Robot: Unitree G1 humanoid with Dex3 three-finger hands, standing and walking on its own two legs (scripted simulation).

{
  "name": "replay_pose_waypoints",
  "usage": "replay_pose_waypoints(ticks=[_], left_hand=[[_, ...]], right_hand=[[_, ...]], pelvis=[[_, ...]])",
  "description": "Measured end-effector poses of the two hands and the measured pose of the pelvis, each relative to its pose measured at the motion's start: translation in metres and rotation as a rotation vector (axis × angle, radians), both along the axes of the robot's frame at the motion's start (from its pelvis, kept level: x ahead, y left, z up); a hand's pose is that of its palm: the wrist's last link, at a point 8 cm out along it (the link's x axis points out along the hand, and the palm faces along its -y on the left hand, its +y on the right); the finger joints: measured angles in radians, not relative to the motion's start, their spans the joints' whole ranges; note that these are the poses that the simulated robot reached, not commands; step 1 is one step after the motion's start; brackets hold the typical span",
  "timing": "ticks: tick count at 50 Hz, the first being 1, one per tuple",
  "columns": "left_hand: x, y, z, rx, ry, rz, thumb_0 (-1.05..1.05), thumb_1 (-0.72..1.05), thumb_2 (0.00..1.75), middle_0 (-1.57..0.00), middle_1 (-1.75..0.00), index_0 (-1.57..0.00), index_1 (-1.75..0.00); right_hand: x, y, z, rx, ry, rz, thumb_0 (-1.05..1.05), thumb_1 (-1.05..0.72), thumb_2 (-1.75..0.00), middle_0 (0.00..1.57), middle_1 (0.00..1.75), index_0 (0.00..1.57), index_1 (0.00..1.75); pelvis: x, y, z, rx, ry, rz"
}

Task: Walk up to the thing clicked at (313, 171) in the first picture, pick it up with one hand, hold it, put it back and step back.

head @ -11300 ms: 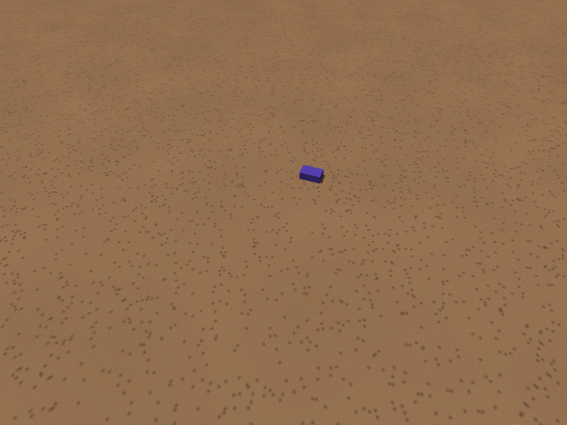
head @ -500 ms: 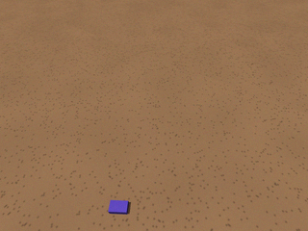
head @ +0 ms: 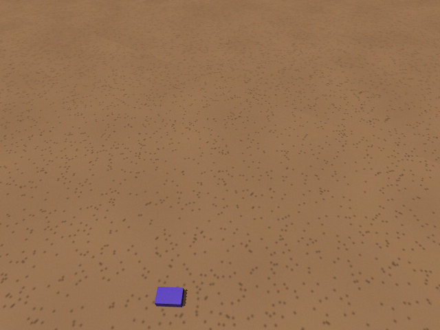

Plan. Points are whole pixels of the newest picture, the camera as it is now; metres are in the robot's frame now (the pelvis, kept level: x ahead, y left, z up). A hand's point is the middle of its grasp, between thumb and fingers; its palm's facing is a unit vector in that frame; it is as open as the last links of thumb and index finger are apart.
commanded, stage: stand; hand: left
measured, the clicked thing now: (169, 296) +0.40 +0.25 -0.76
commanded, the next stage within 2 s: walk up in 0.04 s
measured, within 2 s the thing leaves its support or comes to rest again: neither
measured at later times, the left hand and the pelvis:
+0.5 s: hand out of the picture +0.06 +0.29 -0.16, palm faces -0.02 -0.91 -0.42, open 7.4 cm; pelvis -0.03 +0.01 -0.01, yaw -2 degrees
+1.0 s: hand out of the picture +0.06 +0.32 -0.17, palm faces -0.05 -0.93 -0.37, open 7.4 cm; pelvis -0.03 +0.05 -0.02, yaw -3 degrees
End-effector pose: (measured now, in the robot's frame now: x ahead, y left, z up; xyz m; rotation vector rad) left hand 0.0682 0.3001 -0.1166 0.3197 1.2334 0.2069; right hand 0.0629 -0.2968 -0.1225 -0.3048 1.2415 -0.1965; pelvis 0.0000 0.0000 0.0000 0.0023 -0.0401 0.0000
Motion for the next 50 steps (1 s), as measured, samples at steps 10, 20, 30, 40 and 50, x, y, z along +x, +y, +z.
replay_pose_waypoints(ticks=[10,20,30,40,50], left_hand=[[-0.003,0.012,0.003,0.036,-0.006,-0.001,0.0,0.9,0.9,-0.2,-0.3,-0.2,-0.3],[0.0,0.037,0.001,0.069,-0.038,-0.022,0.0,0.9,0.9,-0.2,-0.3,-0.2,-0.3],[-0.033,0.023,-0.004,0.079,0.008,-0.017,0.0,0.9,0.9,-0.2,-0.3,-0.2,-0.3],[-0.039,0.058,-0.017,0.077,0.022,-0.026,0.0,0.9,0.9,-0.2,-0.3,-0.21,-0.3],[-0.009,0.06,-0.019,0.023,-0.009,-0.044,0.0,0.9,0.9,-0.2,-0.3,-0.2,-0.3]], right_hand=[[-0.003,-0.002,-0.004,-0.004,0.011,-0.03,0.01,-0.9,-0.9,0.2,0.3,0.2,0.3],[-0.02,0.011,-0.004,0.002,-0.004,-0.058,0.01,-0.9,-0.9,0.2,0.3,0.2,0.3],[-0.015,0.005,-0.021,0.03,-0.025,-0.05,0.01,-0.9,-0.9,0.2,0.3,0.2,0.3],[-0.034,0.021,-0.017,-0.041,0.037,-0.008,0.01,-0.9,-0.9,0.2,0.29,0.2,0.3],[-0.043,0.047,-0.002,-0.036,0.0,-0.049,0.01,-0.9,-0.9,0.2,0.3,0.21,0.3]], pelvis=[[-0.011,0.009,-0.003,0.002,0.002,-0.011],[-0.024,0.021,-0.009,0.019,-0.011,-0.028],[-0.03,0.012,-0.019,0.004,-0.019,-0.033],[-0.041,0.043,-0.025,0.004,0.025,-0.008],[-0.026,0.052,-0.016,-0.002,0.009,-0.046]])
